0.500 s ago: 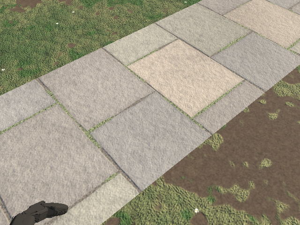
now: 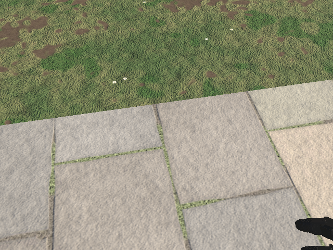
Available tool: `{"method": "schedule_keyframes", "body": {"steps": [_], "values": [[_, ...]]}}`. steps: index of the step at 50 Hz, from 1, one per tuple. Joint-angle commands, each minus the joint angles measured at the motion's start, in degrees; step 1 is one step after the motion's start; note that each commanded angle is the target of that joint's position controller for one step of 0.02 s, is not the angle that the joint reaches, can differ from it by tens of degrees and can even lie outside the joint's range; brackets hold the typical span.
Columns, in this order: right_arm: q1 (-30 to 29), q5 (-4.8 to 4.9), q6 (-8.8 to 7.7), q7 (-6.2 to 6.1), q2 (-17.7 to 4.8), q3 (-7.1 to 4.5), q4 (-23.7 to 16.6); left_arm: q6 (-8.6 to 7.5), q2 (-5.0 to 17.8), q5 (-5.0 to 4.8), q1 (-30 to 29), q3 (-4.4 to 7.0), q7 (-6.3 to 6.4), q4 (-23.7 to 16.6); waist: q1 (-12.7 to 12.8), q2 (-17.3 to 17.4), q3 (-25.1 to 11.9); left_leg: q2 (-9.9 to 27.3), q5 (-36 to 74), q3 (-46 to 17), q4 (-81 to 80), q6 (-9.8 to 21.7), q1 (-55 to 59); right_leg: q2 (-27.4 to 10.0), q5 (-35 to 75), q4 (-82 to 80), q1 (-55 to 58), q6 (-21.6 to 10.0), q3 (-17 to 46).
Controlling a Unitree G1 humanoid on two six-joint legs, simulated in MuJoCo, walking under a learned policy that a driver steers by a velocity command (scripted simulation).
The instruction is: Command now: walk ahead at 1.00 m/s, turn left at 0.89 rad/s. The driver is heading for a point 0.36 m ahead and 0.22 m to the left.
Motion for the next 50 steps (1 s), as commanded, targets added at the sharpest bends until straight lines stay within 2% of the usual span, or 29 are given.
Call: {"method": "schedule_keyframes", "body": {"steps": [1, 3, 4, 5, 6, 7, 8, 9, 11, 14, 17, 18, 21, 23, 24, 25, 26, 27, 29, 31, 33, 36, 38, 41, 44, 45, 46, 48, 50], "values": [[6.4, 0.13, -0.37, -0.09, -1.7, 0.34, -0.7, -0.2, 9.7, 0.25, -7.3, 1.59, 0.98, -6.1, -9.4, -6.0, 0.6, -7.0, -1.7, 5.5, -4.3, 3.1, 21.0, -13.5, 80.6, 8.7, -11.0, -3.3, 0.0], [27.9, 0.05, -0.63, -1.5, -6.8, -2.3, 5.4, 2.03, 12.7, 1.0, -11.3, 2.47, 1.45, -8.0, -20.0, -6.5, -10.5, -9.9, -8.3, 1.3, -5.5, 6.3, 45.2, -15.3, 83.0, 37.5, -16.9, -4.6, 2.2], [32.4, 0.35, -0.26, -3.16, -9.7, -4.01, 7.8, 2.31, 10.7, 1.53, -10.8, 2.22, 0.61, -7.6, -19.9, -0.6, -11.4, -8.5, -12.9, -4.3, -8.5, 7.9, 56.6, -9.3, 46.9, 58.9, -28.5, -3.5, 2.4], [27.1, 0.79, 0.71, -4.15, -15.3, -5.24, 6.7, 1.54, 1.6, 2.44, -8.7, -0.18, -0.27, -10.6, -11.6, 14.1, -8.5, 2.3, -3.1, -23.8, -7.9, 12.3, 62.6, 0.5, -5.4, 83.7, -49.1, -1.1, 5.1], [25.8, -0.04, 1.25, -4.24, -18.7, -6.05, 3.5, 0.16, 4.3, 0.8, -9.4, -0.44, -0.26, -17.1, -11.1, 12.6, -21.3, 10.2, -19.6, -49.8, -23.7, 21.6, 73.8, 1.9, -4.1, 89.3, -62.9, -0.9, 18.4], [24.8, 0.2, 1.21, -4.9, -15.7, -5.82, 3.1, -1.08, 6.8, 1.19, -15.1, -0.55, -0.27, -17.5, -11.9, 1.9, -14.7, 11.4, -28.3, -54.0, -32.9, 18.8, 67.2, -1.9, 1.1, 83.4, -65.8, -1.3, 21.3], [22.6, 0.25, 0.78, -5.29, -12.4, -5.02, 4.1, -1.45, 6.8, 1.02, -15.8, -0.74, -0.29, -17.0, -8.4, -3.6, -5.5, 9.8, -26.3, -50.0, -34.7, 15.9, 56.1, -4.3, 4.7, 76.2, -63.5, -1.4, 21.1], [21.2, 0.5, -0.11, -5.42, -10.8, -4.51, 4.7, -0.92, 5.7, 1.89, -16.5, -1.19, -0.14, -16.8, -5.6, -6.1, -2.0, 7.4, -20.1, -45.3, -34.4, 14.8, 47.1, -5.9, 4.2, 71.6, -59.4, -0.9, 21.1], [18.7, 0.71, -1.87, -5.54, -8.1, -3.31, 4.3, 1.87, 4.9, 3.12, -14.5, -1.56, -0.08, -16.1, -1.6, -7.7, 1.2, 3.0, -12.4, -37.0, -35.0, 14.0, 32.9, -8.2, 2.0, 64.4, -51.3, 1.0, 21.1], [18.2, 0.99, -3.8, -5.11, -7.5, -2.86, 5.0, 2.97, 1.9, 2.18, -19.8, -2.47, -0.6, -18.8, -0.9, -6.8, 5.4, -1.3, 20.2, -25.2, -35.0, 11.5, 23.0, -8.3, 8.6, 47.7, -45.3, 2.5, 16.0], [21.3, 2.07, -4.01, -4.41, -5.9, -2.83, 7.1, 2.32, -1.6, 0.96, -23.3, -3.6, -1.37, -18.9, -4.8, -2.7, 0.5, -7.4, 32.0, -16.1, -30.5, 3.9, 25.6, -3.3, 30.9, 30.0, -35.5, -0.7, 12.0], [23.8, 4.75, -4.02, -6.22, -2.7, -2.29, 6.5, -0.42, -0.5, -1.01, -32.0, -2.47, -0.86, -21.4, -9.6, -5.7, 0.1, -5.1, 21.1, -19.9, -29.9, 3.0, 25.9, -0.5, 35.1, 24.6, -34.9, 0.2, 14.3], [26.8, 2.88, -2.4, -8.23, -5.5, -2.73, 9.1, -2.02, 1.6, -1.16, -32.5, -0.93, -0.96, -22.2, -8.9, 2.1, -2.3, -2.7, 14.9, -23.4, -24.8, 0.7, 38.0, 1.9, 42.5, 13.8, -33.8, -1.4, 16.8], [23.4, 1.83, -1.69, -8.28, -5.3, -2.94, 8.1, -2.26, 4.6, -0.57, -23.3, 1.0, -0.79, -19.8, -2.6, 4.8, -7.1, -3.7, 23.6, -22.6, -13.7, -2.1, 41.0, 3.0, 43.5, 12.8, -24.5, -2.9, 15.6], [19.3, 1.62, -1.59, -7.94, -4.3, -2.58, 6.2, -2.27, 5.7, -0.12, -13.6, 1.61, -0.89, -17.2, 3.1, 4.8, -11.4, -5.3, 20.6, -20.8, -1.1, -4.7, 38.0, -0.9, 50.5, 13.2, -14.1, -4.1, 17.2], [25.0, 0.35, -1.49, -7.32, 1.8, -0.95, 5.1, -2.23, 7.7, 1.44, -7.7, 1.21, -1.09, -15.6, 1.0, -9.9, -20.7, -12.2, -23.8, -18.4, 24.2, -8.7, 24.1, -16.7, 78.3, 22.6, 5.0, -11.9, 31.1], [37.9, 2.62, -1.66, -6.13, 1.6, 0.0, 7.5, -1.88, 6.1, 1.4, -5.2, 0.83, -2.08, -14.3, -1.9, -19.1, -33.1, -15.0, -41.2, -23.9, 38.5, -9.5, 14.2, -28.8, 72.3, 20.8, 17.0, -23.0, 54.7], [35.7, 3.29, -0.77, -5.86, -3.5, -0.93, 8.9, -0.96, 5.4, 0.34, -9.8, 1.34, -2.09, -16.3, -0.3, -10.3, -31.9, -10.6, -36.1, -25.1, 42.2, -10.3, 12.6, -27.2, 53.5, 16.7, 11.7, -22.9, 55.3], [20.0, 2.49, 0.86, -6.79, -5.6, -1.88, 4.5, 0.8, 0.9, -0.49, -20.7, -0.61, -1.44, -17.2, -2.5, 0.9, -13.0, -6.2, -29.1, -17.3, 34.9, -11.1, 11.7, -19.2, 34.2, 9.9, -12.0, -17.5, 42.1], [20.1, 2.07, 2.15, -7.21, -3.1, -1.77, 3.7, 1.38, 0.8, 0.45, -23.5, -1.01, -1.57, -15.8, -6.3, -3.1, -6.3, -3.4, -25.8, -14.5, 26.3, -10.8, 17.8, -13.3, 31.2, 5.6, -26.8, -14.7, 35.0], [22.2, 1.74, 2.08, -7.54, 0.9, -0.87, 4.6, 1.19, 0.1, 0.48, -24.5, -0.99, -2.17, -14.3, -7.8, -5.7, -6.1, -2.3, -25.7, -12.0, 14.3, -11.0, 23.6, -9.7, 38.9, 4.9, -32.2, -13.7, 27.6], [18.9, 0.78, 1.72, -8.01, 2.2, -0.08, 4.2, 1.46, 1.9, 0.27, -23.1, -0.12, -1.91, -12.1, -6.5, -6.8, -10.8, -0.9, -22.2, -11.5, 2.1, -11.2, 28.2, -11.1, 43.8, 5.9, -30.0, -15.4, 26.1], [16.8, 1.19, 2.46, -8.02, 0.1, -0.6, 4.3, 2.5, 3.1, -0.09, -23.0, 0.23, -1.55, -11.6, -5.5, -7.0, -11.0, -0.4, -18.5, -11.5, -2.2, -10.6, 30.4, -11.9, 25.3, 3.7, -31.0, -15.2, 27.5], [13.2, 0.84, 2.99, -7.81, -0.6, -0.97, 4.0, 4.11, 3.2, -0.47, -24.3, 0.04, -1.02, -11.3, -5.2, -8.1, -5.4, -1.1, -15.9, -10.0, -9.5, -8.8, 32.8, -11.2, -0.6, 0.6, -36.6, -13.2, 29.6], [12.8, -0.39, 2.13, -7.65, 0.0, -0.82, 4.4, 4.61, 0.4, -0.7, -20.8, -1.0, -0.67, -9.4, -5.4, -5.5, -3.2, 0.3, -12.3, -11.2, -20.0, -5.8, 37.4, -8.3, -9.0, 2.8, -38.7, -8.1, 28.1], [11.7, -0.47, 1.9, -7.82, -2.9, -1.36, 4.2, 4.45, 0.5, -0.43, -18.6, -0.9, -0.72, -9.2, -3.2, -1.7, -2.4, 2.5, -15.4, -13.6, -20.4, -4.0, 36.0, -5.6, -7.5, 4.7, -39.1, -6.0, 25.3], [12.0, 0.05, 1.61, -7.67, -3.1, -1.85, 5.5, 4.44, 1.6, -0.3, -19.4, -0.44, -0.57, -9.3, -2.9, 2.2, -1.3, 1.3, -23.8, -13.7, -21.7, -3.2, 29.3, -3.1, -3.4, 7.0, -35.4, -4.5, 21.4], [10.4, -0.09, 0.35, -7.43, 0.9, -0.76, 5.7, 4.6, 0.5, -0.01, -21.1, -0.58, -0.2, -9.4, -2.5, 3.5, -1.7, 1.1, -26.1, -14.0, -24.6, -4.5, 23.9, -2.3, 4.0, 11.6, -28.4, -4.2, 19.6], [9.6, 0.11, -0.58, -7.35, 1.5, -0.6, 5.8, 4.98, 0.2, 0.16, -20.0, -0.59, -0.01, -8.6, -2.0, 3.0, -1.6, 0.7, -23.4, -13.6, -24.4, -5.7, 23.1, -2.5, 6.7, 12.8, -26.9, -4.9, 19.2]]}}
